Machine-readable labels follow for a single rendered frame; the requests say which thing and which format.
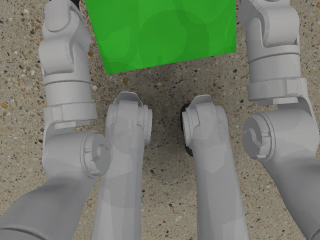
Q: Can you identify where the robot left upper arm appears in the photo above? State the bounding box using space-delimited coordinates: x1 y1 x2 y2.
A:
0 130 112 240

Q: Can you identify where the robot left hand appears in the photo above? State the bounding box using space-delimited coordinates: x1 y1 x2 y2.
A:
50 0 80 10

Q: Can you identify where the robot left forearm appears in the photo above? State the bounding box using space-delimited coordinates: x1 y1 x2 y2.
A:
38 0 98 170

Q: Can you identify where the robot right shin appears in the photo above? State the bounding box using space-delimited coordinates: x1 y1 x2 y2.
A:
188 94 229 149

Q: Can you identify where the robot right forearm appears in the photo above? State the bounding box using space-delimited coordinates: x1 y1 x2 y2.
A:
237 0 320 145

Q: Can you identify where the robot right thigh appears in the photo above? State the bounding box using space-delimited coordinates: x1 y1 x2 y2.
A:
182 102 251 240

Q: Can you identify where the carton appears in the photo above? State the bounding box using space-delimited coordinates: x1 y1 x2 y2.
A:
84 0 237 75

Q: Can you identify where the robot right upper arm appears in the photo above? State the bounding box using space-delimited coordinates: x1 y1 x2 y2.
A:
241 108 320 240

